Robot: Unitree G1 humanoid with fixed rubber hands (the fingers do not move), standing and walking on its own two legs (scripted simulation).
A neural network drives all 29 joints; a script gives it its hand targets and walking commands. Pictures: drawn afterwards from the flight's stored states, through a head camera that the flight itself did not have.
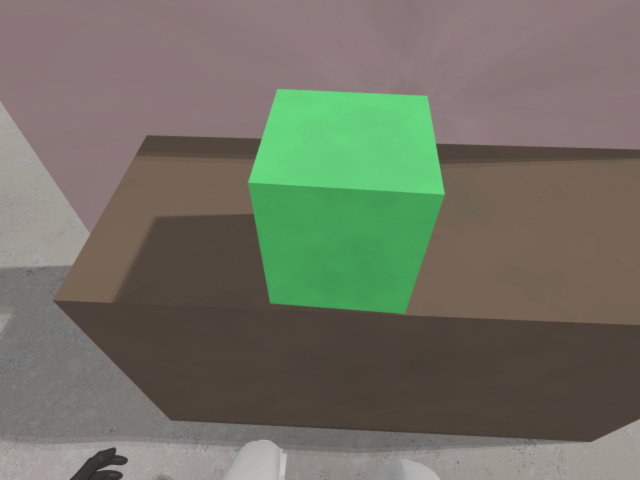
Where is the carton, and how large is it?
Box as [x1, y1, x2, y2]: [248, 89, 444, 313]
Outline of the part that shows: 277,89 248,181 270,302 404,313 444,194 427,96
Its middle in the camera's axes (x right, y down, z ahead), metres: +0.04 -0.05 +0.58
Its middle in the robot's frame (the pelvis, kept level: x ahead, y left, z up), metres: +0.47 -0.01 +0.07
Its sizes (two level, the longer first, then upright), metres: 0.210 0.200 0.250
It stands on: a pedestal, 0.65 m high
